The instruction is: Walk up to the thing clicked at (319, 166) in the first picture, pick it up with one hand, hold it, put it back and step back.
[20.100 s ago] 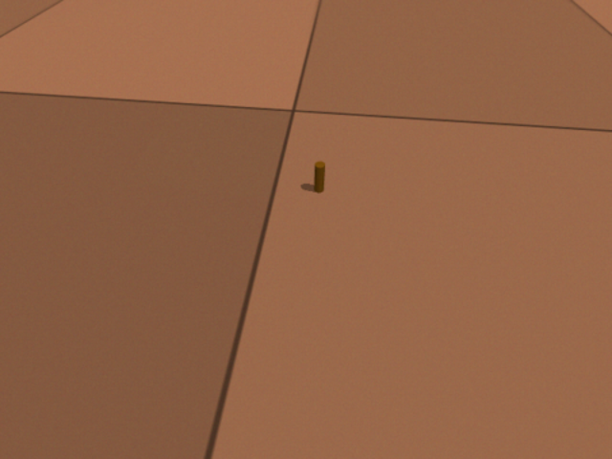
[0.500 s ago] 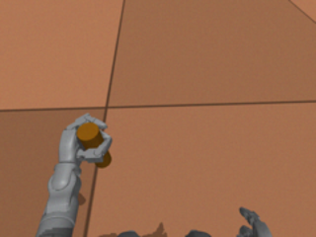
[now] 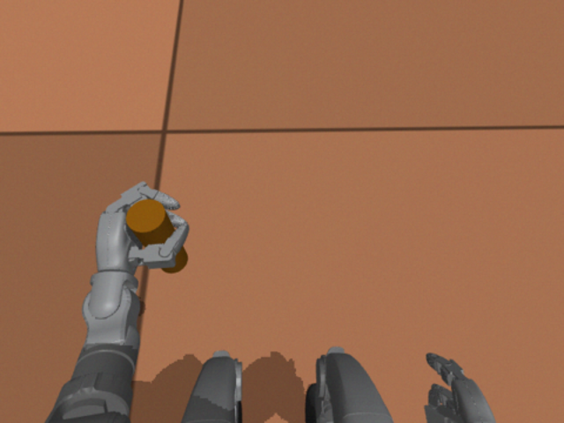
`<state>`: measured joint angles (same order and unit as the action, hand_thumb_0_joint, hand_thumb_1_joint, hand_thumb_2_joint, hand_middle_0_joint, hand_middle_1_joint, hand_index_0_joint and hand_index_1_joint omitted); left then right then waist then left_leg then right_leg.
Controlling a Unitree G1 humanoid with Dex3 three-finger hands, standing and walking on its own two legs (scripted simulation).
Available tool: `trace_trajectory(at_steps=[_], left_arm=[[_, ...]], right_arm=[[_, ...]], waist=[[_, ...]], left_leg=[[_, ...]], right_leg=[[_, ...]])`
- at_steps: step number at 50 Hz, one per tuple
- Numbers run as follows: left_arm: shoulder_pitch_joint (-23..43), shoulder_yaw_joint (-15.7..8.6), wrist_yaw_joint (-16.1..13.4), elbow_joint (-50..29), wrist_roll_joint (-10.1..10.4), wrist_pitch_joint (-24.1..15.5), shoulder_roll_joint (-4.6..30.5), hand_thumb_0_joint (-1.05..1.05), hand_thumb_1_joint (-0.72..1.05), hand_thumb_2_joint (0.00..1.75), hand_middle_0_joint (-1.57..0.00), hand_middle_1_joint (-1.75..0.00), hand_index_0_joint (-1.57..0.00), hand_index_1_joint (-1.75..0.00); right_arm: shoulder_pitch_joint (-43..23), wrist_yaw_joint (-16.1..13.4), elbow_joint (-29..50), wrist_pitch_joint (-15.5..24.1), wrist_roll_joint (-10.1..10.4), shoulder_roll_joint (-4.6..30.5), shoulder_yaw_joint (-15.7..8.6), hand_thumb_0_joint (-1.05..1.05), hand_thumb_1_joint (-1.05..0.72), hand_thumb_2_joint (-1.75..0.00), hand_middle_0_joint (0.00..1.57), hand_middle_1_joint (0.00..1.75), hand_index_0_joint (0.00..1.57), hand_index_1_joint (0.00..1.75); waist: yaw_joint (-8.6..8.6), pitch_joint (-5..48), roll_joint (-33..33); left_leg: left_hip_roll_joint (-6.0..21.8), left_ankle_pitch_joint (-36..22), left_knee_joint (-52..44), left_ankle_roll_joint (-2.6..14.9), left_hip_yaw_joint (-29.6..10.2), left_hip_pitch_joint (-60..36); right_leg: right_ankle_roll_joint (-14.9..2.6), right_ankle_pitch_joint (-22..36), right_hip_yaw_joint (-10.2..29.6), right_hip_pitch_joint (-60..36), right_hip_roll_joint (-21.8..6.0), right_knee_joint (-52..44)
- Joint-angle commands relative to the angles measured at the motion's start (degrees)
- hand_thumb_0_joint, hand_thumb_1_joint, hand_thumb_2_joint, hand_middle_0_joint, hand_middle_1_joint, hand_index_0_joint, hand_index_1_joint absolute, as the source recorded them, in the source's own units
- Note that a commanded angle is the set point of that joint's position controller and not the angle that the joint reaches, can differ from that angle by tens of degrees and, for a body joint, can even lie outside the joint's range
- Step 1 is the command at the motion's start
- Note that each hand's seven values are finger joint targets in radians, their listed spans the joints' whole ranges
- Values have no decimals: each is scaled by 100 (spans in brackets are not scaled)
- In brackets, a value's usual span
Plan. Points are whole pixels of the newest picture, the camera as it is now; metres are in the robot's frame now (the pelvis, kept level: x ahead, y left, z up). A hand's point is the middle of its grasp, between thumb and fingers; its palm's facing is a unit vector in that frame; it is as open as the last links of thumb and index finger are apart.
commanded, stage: crouch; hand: left
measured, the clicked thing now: (161, 240) +0.37 +0.19 -0.03
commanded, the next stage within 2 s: lower in 1.46 s
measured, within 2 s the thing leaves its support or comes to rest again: neither
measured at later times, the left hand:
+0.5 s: hand (188, 270) +0.39 +0.19 -0.25, palm faces +0.08 -1.00 -0.02, open 6.6 cm
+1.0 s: hand (197, 275) +0.42 +0.19 -0.38, palm faces +0.07 -1.00 -0.01, open 6.6 cm
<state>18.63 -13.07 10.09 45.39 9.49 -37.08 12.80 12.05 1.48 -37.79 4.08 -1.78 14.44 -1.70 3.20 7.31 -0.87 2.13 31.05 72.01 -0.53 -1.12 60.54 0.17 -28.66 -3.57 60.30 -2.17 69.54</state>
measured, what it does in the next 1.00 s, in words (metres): lowers itself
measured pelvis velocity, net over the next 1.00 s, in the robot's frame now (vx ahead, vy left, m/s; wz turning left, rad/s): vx -0.07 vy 0.01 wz -0.09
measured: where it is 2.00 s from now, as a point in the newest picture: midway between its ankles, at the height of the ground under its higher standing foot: outside the picture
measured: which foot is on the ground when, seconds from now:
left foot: down 0.00-1.00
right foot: down 0.00-1.00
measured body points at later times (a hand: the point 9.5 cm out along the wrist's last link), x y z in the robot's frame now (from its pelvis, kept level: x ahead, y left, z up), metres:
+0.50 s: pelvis -0.05 +0.00 -0.21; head +0.15 +0.03 +0.19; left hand +0.38 +0.24 -0.25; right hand +0.06 -0.26 -0.34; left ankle +0.03 +0.12 -0.63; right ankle +0.04 -0.13 -0.63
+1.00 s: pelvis -0.07 +0.01 -0.32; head +0.15 +0.06 +0.07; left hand +0.41 +0.25 -0.37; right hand -0.01 -0.27 -0.43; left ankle +0.03 +0.12 -0.63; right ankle +0.04 -0.13 -0.63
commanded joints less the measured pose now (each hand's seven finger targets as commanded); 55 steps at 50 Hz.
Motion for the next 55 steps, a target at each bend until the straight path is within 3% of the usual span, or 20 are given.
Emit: trace_trajectory(at_steps=[1,4,10,13,14,18,25,27,29,32,34,36,38,41,42,46,50,51,53,55], left_arm=[[1830,-240,143,-642,69,-824,826,0,41,121,-134,-138,-135,-137],[2163,-397,148,-605,37,-967,1020,0,40,122,-133,-137,-133,-137],[2556,-728,39,-115,48,-1038,1207,0,44,125,-130,-136,-130,-137],[3025,-722,35,-79,-58,-1133,1330,0,48,128,-133,-140,-133,-140],[3005,-669,59,116,-68,-1148,1219,0,51,129,-133,-140,-133,-141],[3385,-966,31,454,-185,-1260,1644,0,50,127,-131,-138,-131,-138],[3839,-1115,36,747,-309,-1439,1773,0,46,132,-132,-140,-131,-141],[3883,-1248,49,830,-389,-1459,1970,0,47,132,-131,-141,-131,-141],[4106,-1247,43,893,-424,-1452,1945,0,46,132,-131,-140,-131,-140],[4356,-1230,22,1121,-421,-1435,1979,0,44,130,-129,-138,-128,-138],[4211,-1493,2,1376,-457,-1426,2317,0,48,129,-128,-136,-128,-137],[4496,-1377,58,1231,-516,-1463,2316,0,47,129,-127,-136,-127,-137],[4559,-1486,50,1295,-556,-1433,2526,0,45,127,-127,-135,-127,-136],[4437,-1629,61,1585,-514,-1400,2650,0,46,127,-127,-135,-127,-135],[4616,-1497,83,1458,-501,-1414,2509,0,47,127,-127,-135,-128,-135],[4447,-1624,98,1622,-596,-1380,2782,0,49,126,-126,-134,-126,-134],[4632,-1642,65,1499,-580,-1405,2861,0,48,129,-127,-136,-127,-136],[4536,-1774,61,1496,-594,-1403,3057,0,50,128,-127,-136,-127,-136],[4593,-1571,86,1460,-624,-1402,2886,0,50,129,-128,-137,-128,-137],[4624,-1681,45,1328,-608,-1428,3047,0,52,130,-128,-137,-128,-137]], right_arm=[[135,28,485,169,-26,953,-235,0,-89,-90,20,30,20,30],[212,59,463,122,-72,1034,-209,0,-89,-90,20,30,20,30],[189,106,270,36,-137,1062,-248,0,-89,-91,20,30,20,30],[151,138,211,24,-192,1063,-228,0,-89,-90,20,30,20,30],[190,155,156,29,-201,1088,-229,0,-89,-90,20,30,20,30],[176,189,37,28,-280,1099,-160,0,-90,-91,20,30,20,30],[206,272,-136,-20,-402,1199,-69,0,-91,-91,20,30,20,30],[211,293,-204,-43,-440,1260,-48,0,-91,-91,20,30,20,30],[232,319,-232,-72,-454,1290,-43,0,-91,-91,20,30,20,30],[226,325,-266,-103,-463,1295,5,0,-91,-91,20,30,20,30],[233,337,-314,-114,-507,1372,47,0,-90,-91,20,30,20,30],[247,358,-295,-162,-547,1385,103,0,-90,-91,20,30,20,30],[279,361,-303,-193,-571,1438,133,0,-90,-91,20,30,20,30],[209,372,-280,-226,-607,1479,244,0,-90,-91,20,30,20,30],[197,382,-286,-230,-626,1499,255,0,-90,-90,20,30,20,30],[228,409,-269,-291,-688,1614,333,0,-89,-90,20,30,20,30],[144,429,-274,-320,-749,1656,451,0,-89,-90,20,30,20,30],[133,424,-253,-329,-759,1703,461,0,-89,-90,20,30,20,30],[81,440,-215,-340,-795,1752,484,0,-89,-90,20,30,20,30],[116,450,-267,-345,-822,1807,537,0,-89,-90,20,30,20,30]], waist=[[23,2565,612],[-16,3236,735],[121,3300,288],[219,3528,445],[283,3674,287],[279,3660,376],[360,3923,825],[386,3884,979],[490,3876,1026],[610,3634,935],[576,3657,736],[651,3628,985],[660,3713,927],[718,3369,795],[784,3333,885],[791,3313,1061],[873,3013,1160],[846,3035,1178],[972,2936,1355],[949,2954,1432]], left_leg=[[-194,-1232,12,41,-213,-393],[-192,-1642,635,41,-241,-121],[-248,-580,1481,124,-164,1479],[-246,-330,1894,120,-147,1840],[-238,-429,2100,138,-151,1924],[-256,-132,2580,133,-89,2582],[-257,-207,3284,100,-64,2800],[-240,-265,3404,78,-102,2811],[-230,-227,3564,73,-124,2905],[-255,332,3801,106,-73,3458],[-259,257,4101,136,-23,3732],[-260,195,4184,116,-39,3786],[-253,210,4326,125,-33,3871],[-265,454,4569,167,-30,4394],[-254,448,4589,152,-67,4354],[-224,221,4770,112,-137,4356],[-212,526,4882,126,-198,4613],[-201,537,4902,121,-228,4584],[-182,607,4937,101,-290,4514],[-168,440,4998,75,-347,4437]], right_leg=[[-236,1023,110,205,197,374],[-267,1193,93,726,190,990],[-205,498,337,1224,156,1543],[-216,253,356,1689,140,1895],[-205,353,334,1759,143,2037],[-207,74,310,2199,127,2534],[-263,129,46,3199,142,3474],[-277,177,-41,3433,128,3754],[-276,161,-84,3694,121,3959],[-238,-206,-120,3844,119,4083],[-195,-130,-104,3758,130,4208],[-201,-66,-146,3880,120,4359],[-186,-60,-166,3844,140,4439],[-150,-228,-191,3912,173,4525],[-157,-196,-236,4040,169,4609],[-171,-7,-329,4157,193,4862],[-156,-208,-410,4326,211,4955],[-155,-226,-443,4373,228,4987],[-173,-248,-502,4576,230,5072],[-173,-95,-539,4551,220,5178]])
